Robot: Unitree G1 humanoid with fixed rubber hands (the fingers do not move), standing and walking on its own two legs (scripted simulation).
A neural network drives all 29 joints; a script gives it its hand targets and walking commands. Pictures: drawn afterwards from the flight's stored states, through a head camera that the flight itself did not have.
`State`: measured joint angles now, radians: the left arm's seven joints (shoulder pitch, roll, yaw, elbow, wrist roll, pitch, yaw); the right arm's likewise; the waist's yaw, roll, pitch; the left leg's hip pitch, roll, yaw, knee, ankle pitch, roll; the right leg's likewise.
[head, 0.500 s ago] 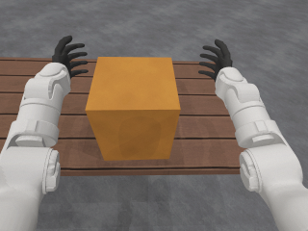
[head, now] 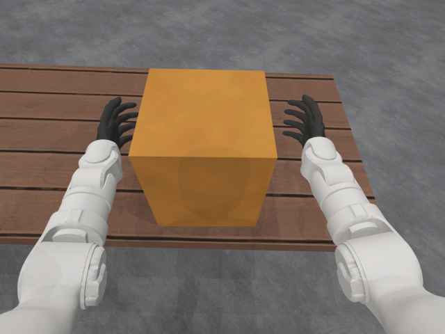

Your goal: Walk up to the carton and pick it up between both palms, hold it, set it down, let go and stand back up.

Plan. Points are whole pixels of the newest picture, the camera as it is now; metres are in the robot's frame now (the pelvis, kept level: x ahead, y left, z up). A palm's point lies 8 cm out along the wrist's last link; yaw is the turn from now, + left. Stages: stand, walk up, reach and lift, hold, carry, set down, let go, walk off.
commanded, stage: reach and lift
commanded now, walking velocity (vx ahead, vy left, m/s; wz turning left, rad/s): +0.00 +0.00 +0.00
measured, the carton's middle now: (207, 154) +0.44 +0.06 +0.04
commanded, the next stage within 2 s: none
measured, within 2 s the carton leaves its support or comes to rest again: neither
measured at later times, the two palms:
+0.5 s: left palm (126, 143) +0.43 +0.21 +0.07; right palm (309, 143) +0.44 -0.13 +0.08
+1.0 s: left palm (127, 146) +0.42 +0.21 +0.08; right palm (290, 149) +0.43 -0.10 +0.08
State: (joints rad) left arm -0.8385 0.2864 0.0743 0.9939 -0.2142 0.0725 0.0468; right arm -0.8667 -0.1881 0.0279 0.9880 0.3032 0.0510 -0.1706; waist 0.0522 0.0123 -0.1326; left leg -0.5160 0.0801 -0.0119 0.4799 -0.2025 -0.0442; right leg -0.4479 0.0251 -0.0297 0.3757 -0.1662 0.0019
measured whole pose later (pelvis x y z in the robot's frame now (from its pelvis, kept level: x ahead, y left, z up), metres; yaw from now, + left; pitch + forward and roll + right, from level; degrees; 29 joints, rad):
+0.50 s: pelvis -0.01 +0.01 -0.01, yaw -1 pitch +19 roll -2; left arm -0.95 0.22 0.04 1.28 -0.21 -0.17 0.08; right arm -0.95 -0.18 0.02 1.20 0.26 -0.10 -0.10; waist 0.05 0.00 -0.23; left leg -0.67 0.07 0.01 0.56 -0.22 -0.03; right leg -0.62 0.02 -0.01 0.48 -0.19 0.01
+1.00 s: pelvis +0.00 +0.01 +0.00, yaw +1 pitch +12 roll -2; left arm -0.89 0.08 0.43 1.15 0.22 -0.21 0.03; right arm -0.83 0.09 -0.59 1.00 -0.37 -0.18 -0.10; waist 0.05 -0.02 -0.09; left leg -0.45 0.05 0.00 0.42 -0.17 -0.02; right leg -0.38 0.00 -0.03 0.32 -0.14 0.02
